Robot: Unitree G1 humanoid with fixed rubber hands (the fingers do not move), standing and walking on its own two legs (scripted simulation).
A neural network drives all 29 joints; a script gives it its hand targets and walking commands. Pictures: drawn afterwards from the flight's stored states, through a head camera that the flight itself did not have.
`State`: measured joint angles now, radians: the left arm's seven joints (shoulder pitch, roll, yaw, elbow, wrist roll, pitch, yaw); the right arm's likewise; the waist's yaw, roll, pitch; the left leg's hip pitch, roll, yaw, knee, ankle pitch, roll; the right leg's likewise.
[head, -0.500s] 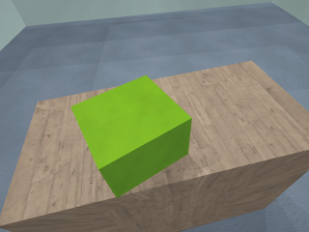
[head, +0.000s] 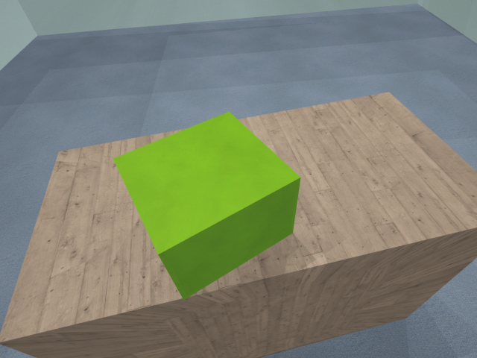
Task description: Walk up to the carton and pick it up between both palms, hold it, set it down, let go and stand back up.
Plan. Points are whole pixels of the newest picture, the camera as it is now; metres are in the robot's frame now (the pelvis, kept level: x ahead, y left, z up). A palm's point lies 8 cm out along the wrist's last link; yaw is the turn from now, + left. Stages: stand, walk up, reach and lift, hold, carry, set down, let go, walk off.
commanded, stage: walk up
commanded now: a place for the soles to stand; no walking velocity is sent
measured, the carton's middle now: (208, 198) +0.43 +0.09 +0.03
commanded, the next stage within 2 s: reach and lift in 0.02 s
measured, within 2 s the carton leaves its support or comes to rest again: neither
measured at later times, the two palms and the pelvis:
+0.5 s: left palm out of the picture +0.13 +0.21 -0.08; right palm out of the picture +0.15 -0.26 -0.09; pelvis -0.03 -0.03 +0.00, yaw +7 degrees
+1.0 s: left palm out of the picture +0.14 +0.20 -0.05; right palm (434, 357) +0.15 -0.27 -0.06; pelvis +0.00 -0.05 +0.02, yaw +5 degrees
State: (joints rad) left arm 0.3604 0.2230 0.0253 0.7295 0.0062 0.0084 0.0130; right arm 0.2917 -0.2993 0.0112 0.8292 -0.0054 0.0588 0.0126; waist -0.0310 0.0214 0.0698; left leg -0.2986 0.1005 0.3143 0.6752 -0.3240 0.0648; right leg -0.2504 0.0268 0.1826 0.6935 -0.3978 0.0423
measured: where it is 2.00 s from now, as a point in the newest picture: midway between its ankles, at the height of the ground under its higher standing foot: outside the picture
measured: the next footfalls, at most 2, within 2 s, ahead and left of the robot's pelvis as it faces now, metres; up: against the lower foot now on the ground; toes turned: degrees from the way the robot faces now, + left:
none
